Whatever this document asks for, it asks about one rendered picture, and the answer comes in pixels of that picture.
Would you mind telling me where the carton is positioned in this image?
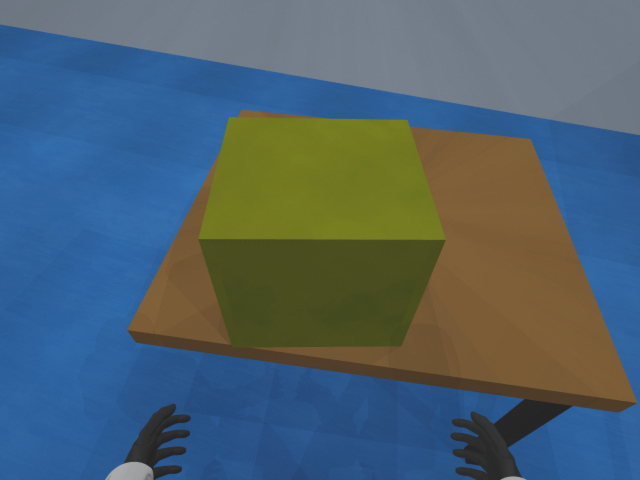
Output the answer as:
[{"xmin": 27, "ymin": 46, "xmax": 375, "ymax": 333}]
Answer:
[{"xmin": 198, "ymin": 117, "xmax": 446, "ymax": 348}]

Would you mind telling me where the robot right hand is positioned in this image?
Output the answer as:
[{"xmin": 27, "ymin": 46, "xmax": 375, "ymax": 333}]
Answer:
[{"xmin": 450, "ymin": 411, "xmax": 522, "ymax": 480}]

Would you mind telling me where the table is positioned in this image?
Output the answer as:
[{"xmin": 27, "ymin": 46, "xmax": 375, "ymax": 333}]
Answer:
[{"xmin": 127, "ymin": 110, "xmax": 637, "ymax": 465}]

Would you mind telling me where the robot left hand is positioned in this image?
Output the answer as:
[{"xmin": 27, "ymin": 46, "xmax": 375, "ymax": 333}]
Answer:
[{"xmin": 123, "ymin": 404, "xmax": 191, "ymax": 480}]

